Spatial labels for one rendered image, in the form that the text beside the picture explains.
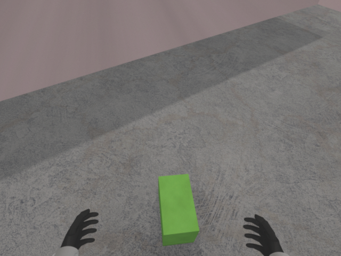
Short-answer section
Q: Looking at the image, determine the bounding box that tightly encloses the right robot hand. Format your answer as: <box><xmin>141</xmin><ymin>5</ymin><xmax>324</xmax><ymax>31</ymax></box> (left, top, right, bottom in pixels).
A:
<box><xmin>243</xmin><ymin>214</ymin><xmax>283</xmax><ymax>256</ymax></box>

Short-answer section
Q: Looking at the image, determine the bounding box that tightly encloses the carton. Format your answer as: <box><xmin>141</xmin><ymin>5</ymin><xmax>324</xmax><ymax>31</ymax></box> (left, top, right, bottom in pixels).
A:
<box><xmin>158</xmin><ymin>174</ymin><xmax>199</xmax><ymax>246</ymax></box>

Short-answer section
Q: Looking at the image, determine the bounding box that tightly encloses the left robot hand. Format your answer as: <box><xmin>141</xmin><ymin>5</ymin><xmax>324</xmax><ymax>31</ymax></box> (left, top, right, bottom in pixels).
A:
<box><xmin>61</xmin><ymin>209</ymin><xmax>99</xmax><ymax>249</ymax></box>

